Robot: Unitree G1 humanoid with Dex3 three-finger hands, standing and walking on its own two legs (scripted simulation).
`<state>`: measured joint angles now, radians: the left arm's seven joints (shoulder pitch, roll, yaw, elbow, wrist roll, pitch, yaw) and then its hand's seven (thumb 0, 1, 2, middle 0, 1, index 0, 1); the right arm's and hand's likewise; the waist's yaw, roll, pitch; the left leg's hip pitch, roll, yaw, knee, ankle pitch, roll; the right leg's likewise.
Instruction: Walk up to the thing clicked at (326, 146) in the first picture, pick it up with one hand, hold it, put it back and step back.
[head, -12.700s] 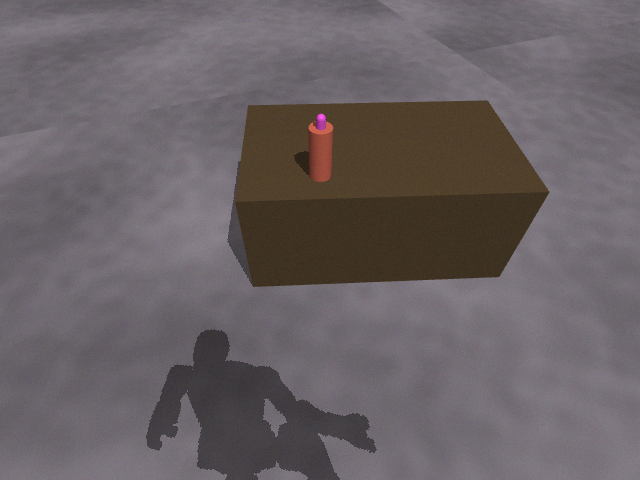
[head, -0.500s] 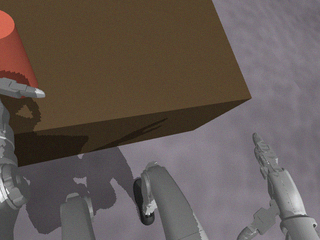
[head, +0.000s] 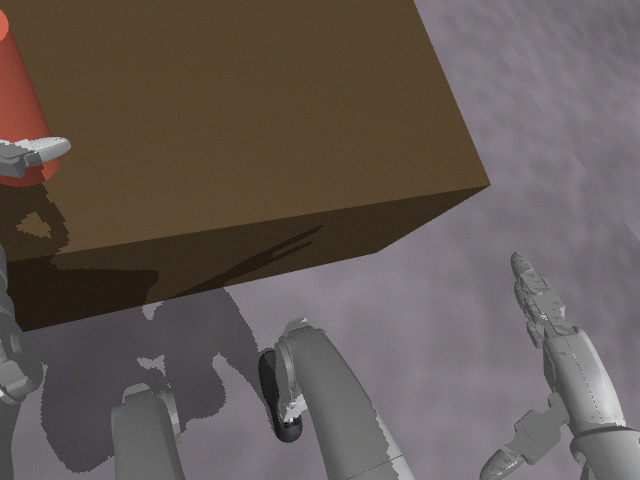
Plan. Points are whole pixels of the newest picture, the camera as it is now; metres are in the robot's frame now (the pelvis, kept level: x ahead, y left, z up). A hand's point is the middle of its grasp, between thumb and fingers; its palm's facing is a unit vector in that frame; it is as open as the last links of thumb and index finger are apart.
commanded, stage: settle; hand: left
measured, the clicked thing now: out of the picture +0.58 +0.18 +0.00
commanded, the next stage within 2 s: lift in 1.06 s
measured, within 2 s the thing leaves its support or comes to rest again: leaves its support in 0.30 s
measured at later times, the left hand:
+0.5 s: hand out of the picture +0.58 +0.18 +0.00, palm faces +0.17 -0.99 -0.03, open 10.6 cm
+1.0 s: hand out of the picture +0.59 +0.17 +0.03, palm faces +0.16 -0.99 -0.03, open 10.7 cm
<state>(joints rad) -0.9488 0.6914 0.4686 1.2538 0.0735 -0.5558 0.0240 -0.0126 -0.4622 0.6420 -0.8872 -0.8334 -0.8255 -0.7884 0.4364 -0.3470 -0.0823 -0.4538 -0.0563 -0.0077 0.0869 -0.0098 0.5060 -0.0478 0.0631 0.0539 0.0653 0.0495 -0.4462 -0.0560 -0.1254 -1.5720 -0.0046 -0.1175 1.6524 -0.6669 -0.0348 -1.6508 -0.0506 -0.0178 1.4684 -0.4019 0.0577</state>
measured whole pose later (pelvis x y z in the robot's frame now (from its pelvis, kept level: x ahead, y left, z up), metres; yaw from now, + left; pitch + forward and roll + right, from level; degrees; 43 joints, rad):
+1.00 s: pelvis +0.03 +0.00 +0.05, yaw +0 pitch +32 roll -3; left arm -0.93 0.58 0.44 1.21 0.05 -0.50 0.03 -0.02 -0.53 1.20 -0.72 -1.12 -0.67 -1.07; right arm 0.37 -0.28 -0.02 -0.22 -0.07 0.03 0.06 -0.01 0.52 -0.06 0.06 0.05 0.06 0.05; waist -0.37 -0.04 -0.13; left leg -1.37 0.01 -0.09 1.47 -0.66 -0.04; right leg -1.47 -0.04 -0.01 1.33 -0.42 0.05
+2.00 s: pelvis +0.05 +0.00 +0.12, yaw +1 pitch +17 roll -1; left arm -0.41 0.25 0.23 0.72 -0.09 -0.37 0.03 -0.02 -0.54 1.23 -0.71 -1.14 -0.66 -1.09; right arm 0.45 -0.25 -0.07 -0.07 -0.02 0.03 0.00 -0.01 0.53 -0.06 0.06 0.05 0.06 0.05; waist -0.12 -0.02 -0.12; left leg -0.87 0.01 -0.05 1.14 -0.57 -0.02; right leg -0.99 -0.05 0.02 1.05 -0.36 0.06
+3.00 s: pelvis +0.06 +0.00 +0.15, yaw +1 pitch +10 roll +0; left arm -0.08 0.17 0.13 0.28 -0.13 -0.23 0.04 -0.02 -0.54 1.22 -0.74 -1.11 -0.68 -1.06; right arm 0.44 -0.22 -0.07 0.10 0.01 0.03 -0.04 -0.01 0.52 -0.06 0.06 0.05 0.06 0.05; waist -0.03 -0.01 -0.09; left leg -0.60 0.01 -0.03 0.94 -0.51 -0.02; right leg -0.74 -0.06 0.03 0.89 -0.33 0.06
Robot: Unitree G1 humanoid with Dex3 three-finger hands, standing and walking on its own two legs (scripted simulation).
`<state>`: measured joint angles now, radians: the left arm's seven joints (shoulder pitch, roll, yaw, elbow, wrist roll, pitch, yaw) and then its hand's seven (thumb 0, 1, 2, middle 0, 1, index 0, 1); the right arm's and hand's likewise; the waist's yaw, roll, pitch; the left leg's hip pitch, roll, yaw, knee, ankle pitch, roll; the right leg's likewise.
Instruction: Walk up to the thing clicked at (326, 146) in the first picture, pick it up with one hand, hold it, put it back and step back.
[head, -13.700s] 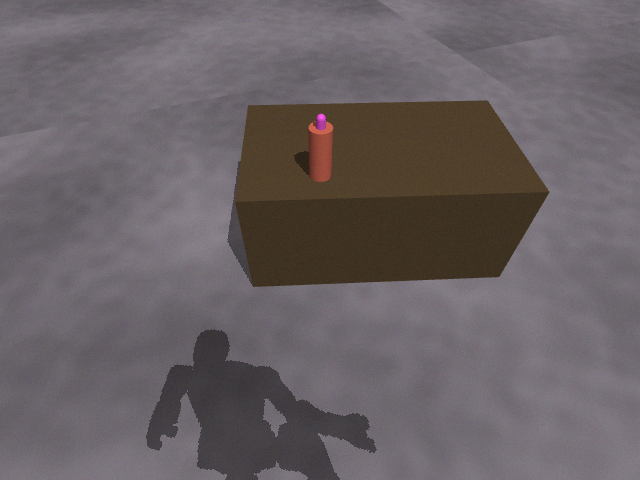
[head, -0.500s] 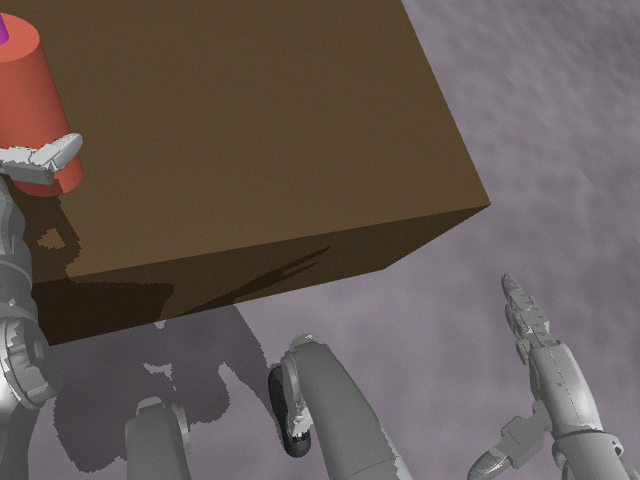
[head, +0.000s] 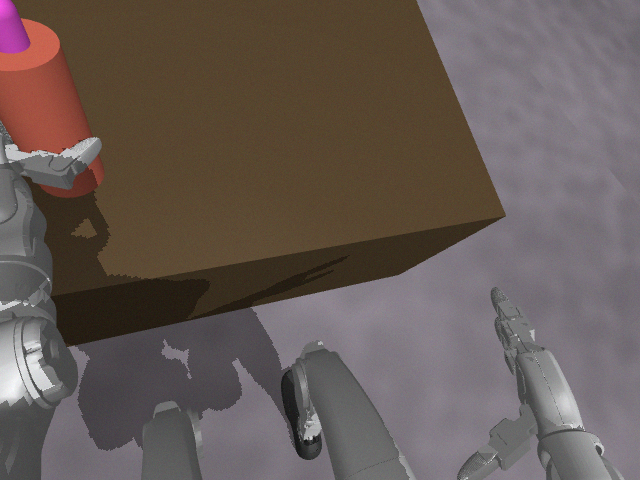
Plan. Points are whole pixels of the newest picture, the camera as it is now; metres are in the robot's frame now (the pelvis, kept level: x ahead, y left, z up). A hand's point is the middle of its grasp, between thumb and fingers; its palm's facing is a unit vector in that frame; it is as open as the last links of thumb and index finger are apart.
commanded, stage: settle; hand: left
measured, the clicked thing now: (39, 104) +0.56 +0.17 +0.01
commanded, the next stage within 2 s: lift in 0.06 s
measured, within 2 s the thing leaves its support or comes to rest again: neither
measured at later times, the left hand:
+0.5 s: hand (40, 143) +0.51 +0.17 +0.02, palm faces +0.14 -0.99 -0.04, open 10.8 cm
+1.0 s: hand out of the picture +0.43 +0.17 +0.09, palm faces +0.14 -0.99 -0.04, open 10.8 cm
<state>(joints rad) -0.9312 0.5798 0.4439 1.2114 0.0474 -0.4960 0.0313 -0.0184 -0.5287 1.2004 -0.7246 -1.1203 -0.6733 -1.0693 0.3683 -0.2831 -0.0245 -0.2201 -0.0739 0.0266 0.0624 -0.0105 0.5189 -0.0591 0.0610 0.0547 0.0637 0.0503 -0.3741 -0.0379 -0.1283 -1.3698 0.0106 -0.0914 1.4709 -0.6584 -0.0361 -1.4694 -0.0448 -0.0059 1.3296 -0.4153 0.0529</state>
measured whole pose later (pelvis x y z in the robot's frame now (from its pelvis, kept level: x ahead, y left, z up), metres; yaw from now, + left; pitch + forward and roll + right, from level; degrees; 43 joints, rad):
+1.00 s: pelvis +0.02 +0.00 +0.07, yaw +1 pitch +17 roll -1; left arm -0.41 0.25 0.23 0.72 -0.09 -0.37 0.03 -0.02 -0.54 1.23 -0.71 -1.14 -0.66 -1.09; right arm 0.45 -0.25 -0.07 -0.07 -0.02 0.03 0.00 -0.01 0.53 -0.06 0.06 0.05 0.06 0.05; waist -0.12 -0.02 -0.12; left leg -0.87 0.01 -0.05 1.14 -0.57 -0.02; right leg -0.99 -0.05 0.02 1.05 -0.36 0.06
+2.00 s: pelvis +0.03 +0.00 +0.11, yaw +0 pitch +10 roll +0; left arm -0.08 0.17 0.13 0.28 -0.13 -0.23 0.04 -0.02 -0.54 1.22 -0.74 -1.11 -0.68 -1.06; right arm 0.44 -0.22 -0.07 0.10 0.01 0.03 -0.04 -0.01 0.52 -0.06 0.06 0.05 0.06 0.05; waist -0.03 -0.01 -0.09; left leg -0.60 0.01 -0.03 0.94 -0.51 -0.02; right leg -0.74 -0.06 0.03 0.89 -0.33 0.06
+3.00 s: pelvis +0.03 +0.00 +0.12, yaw +1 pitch +8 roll +0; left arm -0.03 0.18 0.12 0.21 -0.14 -0.19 0.03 -0.02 -0.54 1.22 -0.73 -1.11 -0.68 -1.06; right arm 0.39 -0.21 -0.07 0.23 0.01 -0.02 -0.05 -0.01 0.52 -0.06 0.05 0.05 0.06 0.05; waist -0.02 0.00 -0.07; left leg -0.54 0.01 -0.04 0.89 -0.49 -0.03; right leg -0.67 -0.06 0.01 0.84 -0.31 0.05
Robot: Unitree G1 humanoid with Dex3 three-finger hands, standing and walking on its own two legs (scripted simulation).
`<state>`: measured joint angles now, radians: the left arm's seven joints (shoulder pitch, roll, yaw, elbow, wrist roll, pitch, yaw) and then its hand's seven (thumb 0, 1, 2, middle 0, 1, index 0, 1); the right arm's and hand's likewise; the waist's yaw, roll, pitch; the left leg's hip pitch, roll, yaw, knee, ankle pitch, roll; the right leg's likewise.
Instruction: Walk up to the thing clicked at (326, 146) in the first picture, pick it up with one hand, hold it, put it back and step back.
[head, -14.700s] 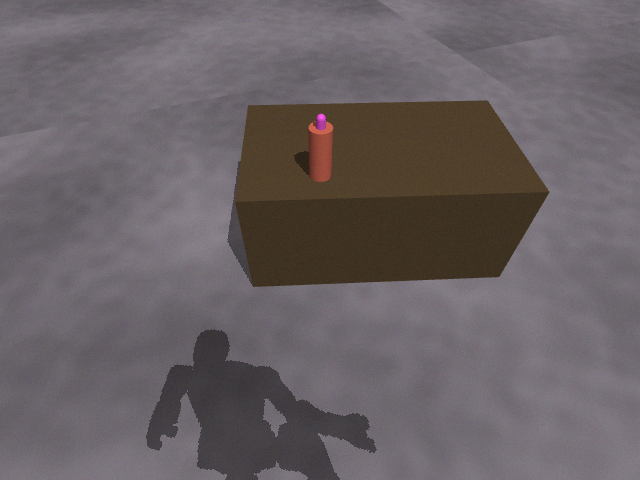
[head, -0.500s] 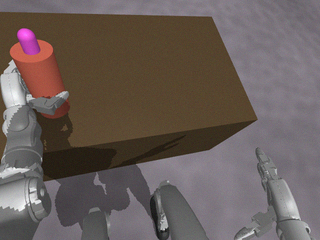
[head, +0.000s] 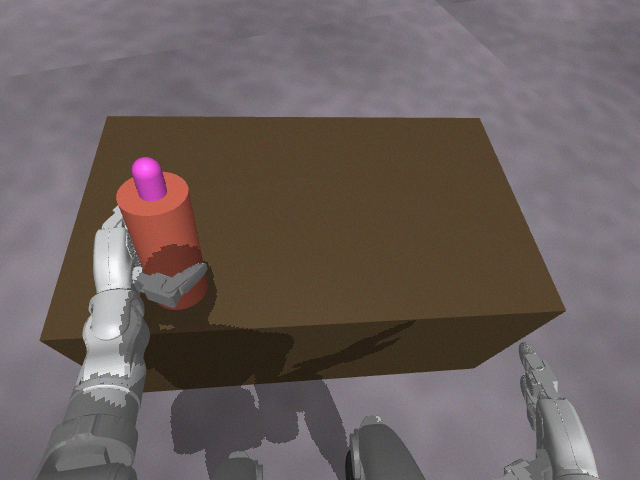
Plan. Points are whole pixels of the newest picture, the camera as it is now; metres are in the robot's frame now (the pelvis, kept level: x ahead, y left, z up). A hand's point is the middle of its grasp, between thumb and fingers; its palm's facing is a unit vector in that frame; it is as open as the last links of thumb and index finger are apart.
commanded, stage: lift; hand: left
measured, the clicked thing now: (165, 234) +0.42 +0.16 +0.05
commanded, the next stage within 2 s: hold in 0.50 s
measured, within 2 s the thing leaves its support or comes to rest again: neither
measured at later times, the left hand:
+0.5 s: hand (162, 260) +0.37 +0.16 +0.06, palm faces +0.14 -0.99 -0.02, open 10.8 cm
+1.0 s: hand (152, 269) +0.35 +0.16 +0.09, palm faces +0.15 -0.99 -0.02, open 10.7 cm
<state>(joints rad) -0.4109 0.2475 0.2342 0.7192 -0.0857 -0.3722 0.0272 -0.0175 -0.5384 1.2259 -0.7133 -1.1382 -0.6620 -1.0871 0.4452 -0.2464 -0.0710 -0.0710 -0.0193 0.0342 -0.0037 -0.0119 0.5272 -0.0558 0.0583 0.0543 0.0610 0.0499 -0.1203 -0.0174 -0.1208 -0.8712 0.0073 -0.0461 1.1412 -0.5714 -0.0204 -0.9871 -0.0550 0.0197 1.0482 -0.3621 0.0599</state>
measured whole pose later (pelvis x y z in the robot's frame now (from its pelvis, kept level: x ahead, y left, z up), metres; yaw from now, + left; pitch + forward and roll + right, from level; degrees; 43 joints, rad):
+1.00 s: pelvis +0.02 +0.00 +0.03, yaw +0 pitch +10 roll +0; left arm -0.08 0.17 0.13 0.28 -0.13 -0.23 0.04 -0.02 -0.54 1.22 -0.74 -1.11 -0.68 -1.06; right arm 0.44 -0.22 -0.07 0.10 0.01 0.03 -0.04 -0.01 0.52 -0.06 0.06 0.05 0.06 0.05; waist -0.03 -0.01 -0.09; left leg -0.60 0.01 -0.03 0.94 -0.51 -0.02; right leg -0.74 -0.06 0.03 0.89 -0.33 0.06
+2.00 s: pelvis +0.01 -0.01 +0.04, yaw +0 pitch +8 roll +0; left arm -0.03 0.18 0.12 0.21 -0.14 -0.19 0.03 -0.02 -0.54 1.22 -0.73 -1.11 -0.68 -1.06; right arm 0.39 -0.21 -0.07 0.23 0.01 -0.02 -0.05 -0.01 0.52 -0.06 0.05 0.05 0.06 0.05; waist -0.02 0.00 -0.07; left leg -0.54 0.01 -0.04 0.89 -0.49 -0.03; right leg -0.67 -0.06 0.01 0.84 -0.31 0.05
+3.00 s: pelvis +0.02 -0.01 +0.04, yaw +1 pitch +8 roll +0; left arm -0.07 0.18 0.13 0.22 -0.16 -0.19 0.02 -0.02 -0.54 1.23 -0.72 -1.12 -0.67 -1.07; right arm 0.38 -0.21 -0.06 0.27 0.02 -0.04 -0.05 -0.01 0.52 -0.06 0.05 0.05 0.06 0.05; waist -0.02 0.01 -0.08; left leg -0.52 0.01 -0.04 0.87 -0.49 -0.03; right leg -0.65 -0.06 0.01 0.82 -0.32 0.05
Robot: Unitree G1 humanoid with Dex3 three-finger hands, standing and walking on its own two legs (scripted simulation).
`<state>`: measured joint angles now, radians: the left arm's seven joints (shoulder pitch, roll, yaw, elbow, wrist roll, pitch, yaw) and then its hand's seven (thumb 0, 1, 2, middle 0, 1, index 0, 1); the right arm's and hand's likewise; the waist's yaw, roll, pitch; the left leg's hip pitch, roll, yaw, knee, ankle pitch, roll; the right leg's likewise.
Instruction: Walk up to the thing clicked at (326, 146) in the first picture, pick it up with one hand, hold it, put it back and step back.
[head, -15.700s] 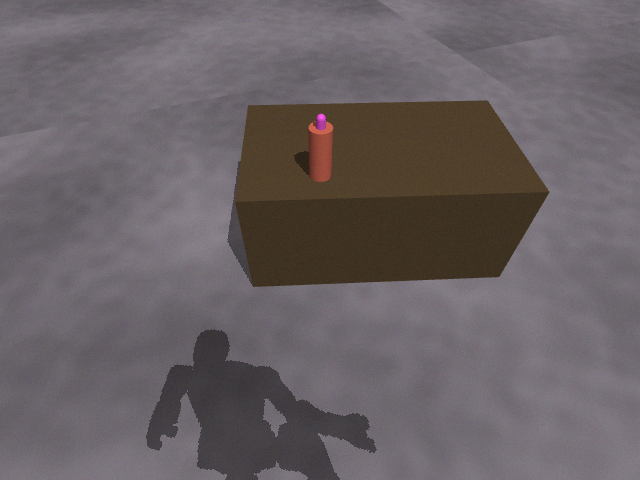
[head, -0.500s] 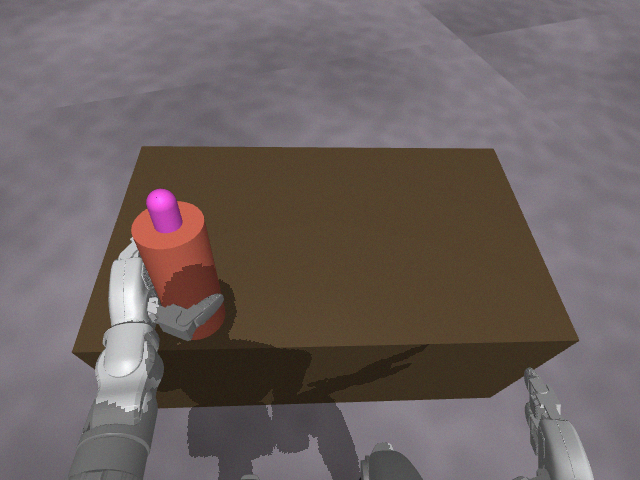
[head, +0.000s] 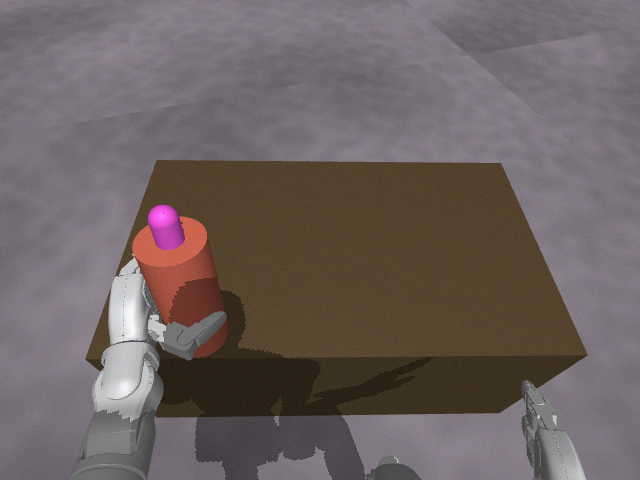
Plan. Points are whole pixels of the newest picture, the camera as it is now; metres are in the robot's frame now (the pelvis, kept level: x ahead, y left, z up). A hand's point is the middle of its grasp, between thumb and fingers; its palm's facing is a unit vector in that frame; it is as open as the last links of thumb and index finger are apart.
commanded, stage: hold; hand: left
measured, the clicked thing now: (184, 281) +0.34 +0.16 +0.08
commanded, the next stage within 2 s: none
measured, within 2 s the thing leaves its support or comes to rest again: neither
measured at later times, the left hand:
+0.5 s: hand (177, 290) +0.33 +0.17 +0.08, palm faces +0.17 -0.99 -0.02, open 10.7 cm
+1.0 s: hand (177, 305) +0.32 +0.17 +0.06, palm faces +0.16 -0.99 -0.04, open 10.7 cm
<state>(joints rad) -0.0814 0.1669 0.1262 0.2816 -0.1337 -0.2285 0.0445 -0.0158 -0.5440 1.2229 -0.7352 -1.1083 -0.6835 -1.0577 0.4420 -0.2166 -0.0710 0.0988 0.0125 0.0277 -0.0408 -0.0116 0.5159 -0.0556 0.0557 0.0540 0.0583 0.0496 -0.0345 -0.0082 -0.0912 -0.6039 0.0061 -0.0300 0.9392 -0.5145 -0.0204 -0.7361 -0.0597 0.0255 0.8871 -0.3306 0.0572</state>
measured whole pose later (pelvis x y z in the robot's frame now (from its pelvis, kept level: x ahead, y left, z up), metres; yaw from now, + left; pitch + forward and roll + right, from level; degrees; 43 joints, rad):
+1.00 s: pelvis +0.00 +0.00 +0.01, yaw +1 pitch +8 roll +0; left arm -0.03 0.18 0.12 0.21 -0.14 -0.19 0.03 -0.02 -0.54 1.22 -0.73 -1.11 -0.68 -1.06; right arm 0.39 -0.21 -0.07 0.23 0.01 -0.02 -0.05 -0.01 0.52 -0.06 0.05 0.05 0.06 0.05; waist -0.02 0.00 -0.07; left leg -0.54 0.01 -0.04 0.89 -0.49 -0.03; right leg -0.67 -0.06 0.01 0.84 -0.31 0.05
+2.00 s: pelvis +0.01 +0.00 +0.01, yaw +1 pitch +8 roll +0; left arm -0.07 0.18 0.13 0.22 -0.16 -0.19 0.02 -0.02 -0.54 1.23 -0.72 -1.12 -0.67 -1.07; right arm 0.38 -0.21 -0.06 0.27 0.02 -0.04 -0.05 -0.01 0.52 -0.06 0.05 0.05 0.06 0.05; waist -0.02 0.01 -0.08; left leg -0.52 0.01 -0.04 0.87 -0.49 -0.03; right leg -0.65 -0.06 0.01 0.82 -0.32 0.05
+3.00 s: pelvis -0.03 +0.00 -0.04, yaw +1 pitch +21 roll -1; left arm -0.64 0.33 0.32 1.01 -0.07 -0.52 0.01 -0.02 -0.51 1.21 -0.73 -1.10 -0.68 -1.05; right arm 0.38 -0.24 -0.04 0.04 -0.07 -0.04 0.02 -0.01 0.53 -0.05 0.06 0.05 0.06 0.05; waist -0.18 -0.04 -0.10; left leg -0.99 0.01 -0.07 1.19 -0.56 -0.03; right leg -1.10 -0.06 0.00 1.08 -0.35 0.05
